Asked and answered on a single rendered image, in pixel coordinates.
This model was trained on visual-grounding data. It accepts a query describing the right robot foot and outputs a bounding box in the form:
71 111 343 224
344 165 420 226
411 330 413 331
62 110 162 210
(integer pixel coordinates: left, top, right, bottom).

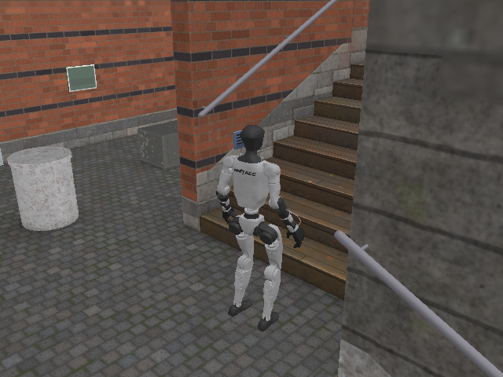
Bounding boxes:
258 312 279 331

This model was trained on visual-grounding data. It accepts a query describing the right robot upper arm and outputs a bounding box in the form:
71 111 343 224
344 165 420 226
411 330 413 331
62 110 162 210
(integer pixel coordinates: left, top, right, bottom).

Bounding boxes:
263 162 281 209

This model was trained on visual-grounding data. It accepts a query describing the robot left forearm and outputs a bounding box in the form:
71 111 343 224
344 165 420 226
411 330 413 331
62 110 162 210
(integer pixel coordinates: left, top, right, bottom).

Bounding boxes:
216 191 231 212

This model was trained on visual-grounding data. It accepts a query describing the robot left hand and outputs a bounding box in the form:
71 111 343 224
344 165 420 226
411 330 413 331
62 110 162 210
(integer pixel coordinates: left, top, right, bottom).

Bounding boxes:
222 207 237 224

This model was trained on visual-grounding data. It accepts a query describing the left robot shin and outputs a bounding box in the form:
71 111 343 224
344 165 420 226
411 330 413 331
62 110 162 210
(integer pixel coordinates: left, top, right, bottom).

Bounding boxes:
233 255 252 307

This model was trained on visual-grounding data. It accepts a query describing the robot right hand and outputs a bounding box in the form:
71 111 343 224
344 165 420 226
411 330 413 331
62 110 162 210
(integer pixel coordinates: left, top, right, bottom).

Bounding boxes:
286 227 305 248

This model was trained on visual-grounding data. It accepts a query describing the robot right forearm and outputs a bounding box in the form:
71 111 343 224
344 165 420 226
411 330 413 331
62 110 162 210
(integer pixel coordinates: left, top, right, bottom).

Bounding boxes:
276 197 299 232

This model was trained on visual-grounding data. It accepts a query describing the left robot upper arm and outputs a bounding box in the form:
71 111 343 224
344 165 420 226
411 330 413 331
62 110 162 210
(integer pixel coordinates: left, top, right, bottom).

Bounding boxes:
216 156 238 195

